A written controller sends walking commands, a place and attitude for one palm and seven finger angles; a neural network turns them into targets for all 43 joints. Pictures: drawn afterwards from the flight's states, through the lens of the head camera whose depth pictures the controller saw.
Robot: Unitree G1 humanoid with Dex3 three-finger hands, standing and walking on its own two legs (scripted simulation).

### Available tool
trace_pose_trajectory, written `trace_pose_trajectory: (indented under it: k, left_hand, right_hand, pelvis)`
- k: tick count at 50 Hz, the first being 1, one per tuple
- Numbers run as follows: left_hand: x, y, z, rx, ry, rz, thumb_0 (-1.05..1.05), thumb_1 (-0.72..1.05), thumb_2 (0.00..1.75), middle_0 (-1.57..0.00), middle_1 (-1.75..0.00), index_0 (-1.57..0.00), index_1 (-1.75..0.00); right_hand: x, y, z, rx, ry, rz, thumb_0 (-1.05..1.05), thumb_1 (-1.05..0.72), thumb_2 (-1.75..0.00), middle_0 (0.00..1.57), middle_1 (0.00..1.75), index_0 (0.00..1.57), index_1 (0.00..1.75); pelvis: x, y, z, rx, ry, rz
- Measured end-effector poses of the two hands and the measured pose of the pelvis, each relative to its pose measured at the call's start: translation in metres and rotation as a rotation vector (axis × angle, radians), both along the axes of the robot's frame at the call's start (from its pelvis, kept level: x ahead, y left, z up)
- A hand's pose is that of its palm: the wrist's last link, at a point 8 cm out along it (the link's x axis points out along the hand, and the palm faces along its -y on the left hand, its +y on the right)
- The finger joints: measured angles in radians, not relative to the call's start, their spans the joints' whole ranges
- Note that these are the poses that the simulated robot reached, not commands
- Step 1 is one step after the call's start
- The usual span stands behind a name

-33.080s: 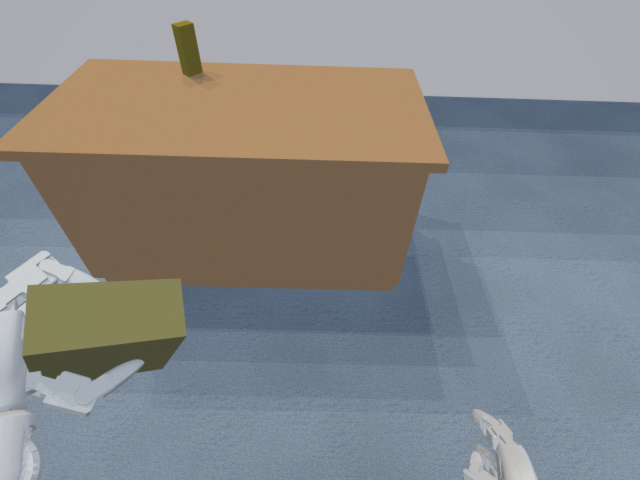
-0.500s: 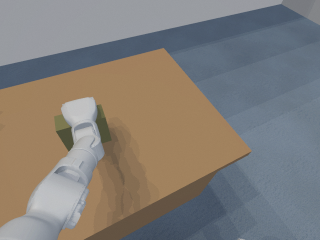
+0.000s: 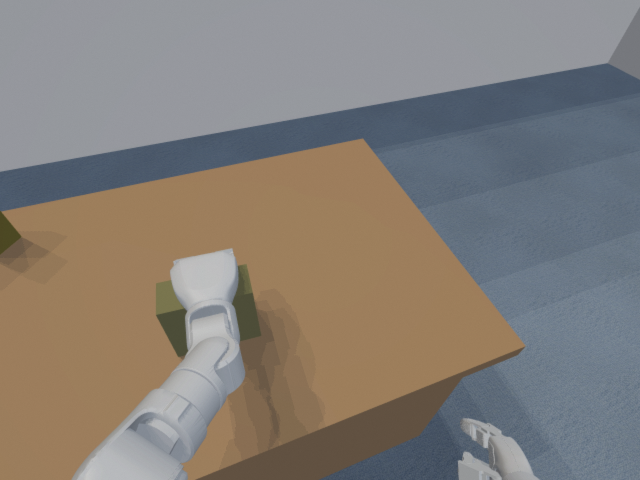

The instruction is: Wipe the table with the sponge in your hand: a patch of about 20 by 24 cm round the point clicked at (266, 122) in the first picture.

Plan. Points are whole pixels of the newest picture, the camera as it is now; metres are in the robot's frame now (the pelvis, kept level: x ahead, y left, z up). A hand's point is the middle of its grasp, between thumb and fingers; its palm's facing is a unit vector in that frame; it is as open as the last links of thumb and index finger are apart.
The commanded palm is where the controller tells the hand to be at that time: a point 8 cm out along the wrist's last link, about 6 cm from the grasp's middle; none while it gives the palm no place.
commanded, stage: wipe back along the third lane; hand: left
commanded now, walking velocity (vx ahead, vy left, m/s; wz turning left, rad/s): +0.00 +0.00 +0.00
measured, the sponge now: (214, 318) +0.35 +0.20 -0.05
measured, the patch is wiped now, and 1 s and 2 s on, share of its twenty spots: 1.00 1.00 1.00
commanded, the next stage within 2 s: slide back across to the middle lane in 1.56 s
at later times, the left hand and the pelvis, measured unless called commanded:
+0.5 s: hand (221, 332) +0.31 +0.17 -0.01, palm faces -0.07 -0.02 -1.00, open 9.8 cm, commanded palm +0.26 +0.14 +0.02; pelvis -0.03 -0.03 +0.00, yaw +0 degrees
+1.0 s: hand (226, 342) +0.29 +0.16 -0.01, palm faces -0.08 -0.03 -1.00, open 9.8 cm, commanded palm +0.25 +0.13 +0.01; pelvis -0.02 -0.04 +0.00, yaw +0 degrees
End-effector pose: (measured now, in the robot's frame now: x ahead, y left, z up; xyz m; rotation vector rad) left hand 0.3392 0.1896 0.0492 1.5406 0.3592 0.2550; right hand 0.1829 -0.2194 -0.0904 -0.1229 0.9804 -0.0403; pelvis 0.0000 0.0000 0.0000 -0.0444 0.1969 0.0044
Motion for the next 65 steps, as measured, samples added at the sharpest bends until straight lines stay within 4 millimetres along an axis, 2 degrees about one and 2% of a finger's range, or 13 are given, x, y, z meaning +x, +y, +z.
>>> trace_pose_trajectory:
  k: [8, 17, 24, 31, 43, 49, 56, 65]
  left_hand:
    - [-0.020, -0.009, 0.000, -0.005, -0.001, -0.002, 0.00, -0.45, 1.05, -0.73, -1.37, -0.73, -1.39]
    - [-0.037, -0.017, -0.001, -0.001, 0.004, -0.004, 0.00, -0.45, 1.05, -0.73, -1.37, -0.73, -1.39]
    - [-0.046, -0.023, -0.002, 0.002, 0.008, -0.002, 0.00, -0.44, 1.05, -0.73, -1.37, -0.73, -1.39]
    - [-0.052, -0.030, -0.002, 0.008, 0.013, 0.000, 0.00, -0.44, 1.05, -0.73, -1.37, -0.73, -1.39]
    - [-0.059, -0.035, -0.003, -0.001, 0.018, 0.005, 0.00, -0.44, 1.05, -0.73, -1.38, -0.73, -1.39]
    - [-0.061, -0.034, -0.003, -0.010, 0.012, 0.002, 0.00, -0.44, 1.05, -0.72, -1.38, -0.73, -1.39]
    - [-0.061, -0.034, -0.004, -0.012, 0.010, -0.001, 0.00, -0.44, 1.05, -0.72, -1.38, -0.73, -1.39]
    - [-0.060, -0.034, -0.004, -0.017, 0.017, -0.003, 0.00, -0.44, 1.05, -0.73, -1.38, -0.73, -1.39]
  right_hand:
    - [-0.019, -0.007, -0.004, 0.007, 0.013, -0.009, 0.00, -0.91, -0.90, 0.20, 0.30, 0.20, 0.30]
    - [-0.047, -0.025, -0.008, -0.002, 0.032, -0.045, 0.01, -0.91, -0.90, 0.20, 0.30, 0.20, 0.30]
    - [-0.057, -0.038, -0.011, -0.006, 0.029, -0.063, 0.01, -0.91, -0.90, 0.20, 0.30, 0.20, 0.30]
    - [-0.050, -0.044, -0.010, 0.004, 0.006, -0.055, 0.01, -0.91, -0.90, 0.20, 0.30, 0.20, 0.30]
    - [-0.017, -0.042, -0.001, 0.019, -0.061, -0.017, 0.01, -0.91, -0.90, 0.20, 0.30, 0.20, 0.30]
    - [-0.007, -0.043, 0.003, 0.017, -0.083, -0.014, 0.01, -0.91, -0.90, 0.20, 0.30, 0.20, 0.30]
    - [-0.007, -0.044, 0.004, 0.009, -0.082, -0.018, 0.01, -0.91, -0.90, 0.20, 0.30, 0.20, 0.30]
    - [-0.017, -0.039, -0.001, 0.007, -0.062, -0.023, 0.01, -0.91, -0.90, 0.20, 0.30, 0.20, 0.30]
  pelvis:
    - [-0.011, -0.008, 0.000, 0.009, -0.027, -0.003]
    - [-0.023, -0.018, 0.002, 0.019, -0.048, -0.010]
    - [-0.029, -0.026, 0.002, 0.025, -0.053, -0.013]
    - [-0.029, -0.033, 0.002, 0.032, -0.057, -0.012]
    - [-0.024, -0.041, 0.002, 0.038, -0.062, -0.011]
    - [-0.021, -0.042, 0.002, 0.039, -0.060, -0.013]
    - [-0.020, -0.040, 0.002, 0.038, -0.061, -0.014]
    - [-0.023, -0.035, 0.001, 0.036, -0.059, -0.013]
